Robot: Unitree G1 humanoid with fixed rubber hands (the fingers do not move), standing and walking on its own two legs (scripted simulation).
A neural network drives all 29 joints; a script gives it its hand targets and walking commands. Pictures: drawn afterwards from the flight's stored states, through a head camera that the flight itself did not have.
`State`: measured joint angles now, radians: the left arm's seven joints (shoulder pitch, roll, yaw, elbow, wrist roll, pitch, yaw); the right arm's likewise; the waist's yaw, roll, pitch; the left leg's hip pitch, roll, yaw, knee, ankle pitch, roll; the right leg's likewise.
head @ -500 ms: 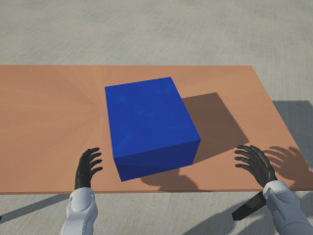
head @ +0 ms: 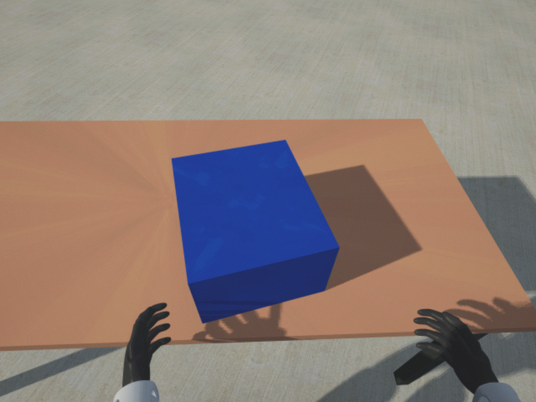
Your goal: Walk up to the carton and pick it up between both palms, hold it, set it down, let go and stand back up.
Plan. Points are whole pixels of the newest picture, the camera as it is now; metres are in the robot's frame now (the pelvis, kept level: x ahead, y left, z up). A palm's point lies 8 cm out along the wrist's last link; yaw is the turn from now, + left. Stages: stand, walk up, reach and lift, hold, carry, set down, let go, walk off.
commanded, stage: set down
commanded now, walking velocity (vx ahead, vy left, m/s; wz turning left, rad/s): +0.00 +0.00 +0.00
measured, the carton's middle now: (247, 224) +0.45 +0.08 -0.05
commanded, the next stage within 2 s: let go in 1.44 s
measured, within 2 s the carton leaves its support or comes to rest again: neither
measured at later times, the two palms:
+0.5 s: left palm (129, 382) +0.15 +0.22 -0.05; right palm (454, 389) +0.18 -0.26 -0.06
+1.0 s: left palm (131, 373) +0.17 +0.22 -0.06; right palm (430, 380) +0.19 -0.23 -0.06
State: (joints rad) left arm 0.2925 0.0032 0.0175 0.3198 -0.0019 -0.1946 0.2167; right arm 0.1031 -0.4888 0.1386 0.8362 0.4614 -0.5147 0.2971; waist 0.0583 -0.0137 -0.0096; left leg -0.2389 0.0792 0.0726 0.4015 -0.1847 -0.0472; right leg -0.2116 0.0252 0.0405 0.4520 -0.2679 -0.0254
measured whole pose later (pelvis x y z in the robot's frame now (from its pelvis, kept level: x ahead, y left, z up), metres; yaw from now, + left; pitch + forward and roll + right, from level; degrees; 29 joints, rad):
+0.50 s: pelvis +0.01 +0.00 +0.00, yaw +0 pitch +0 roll +1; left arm 0.32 0.07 0.02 0.45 -0.03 -0.24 0.15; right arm 0.16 -0.40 0.13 0.87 0.35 -0.53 0.22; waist 0.03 -0.01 0.00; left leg -0.19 0.07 0.07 0.40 -0.21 -0.05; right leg -0.16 0.02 0.04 0.45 -0.29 -0.02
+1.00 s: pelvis +0.01 +0.02 +0.00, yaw +0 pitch -1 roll +0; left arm 0.26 0.09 0.01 0.44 0.01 -0.06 0.09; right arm 0.13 -0.32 0.07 0.82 0.19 -0.34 0.14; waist 0.03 -0.01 0.04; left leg -0.14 0.06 0.07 0.36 -0.19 -0.03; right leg -0.08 0.01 0.04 0.36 -0.25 0.00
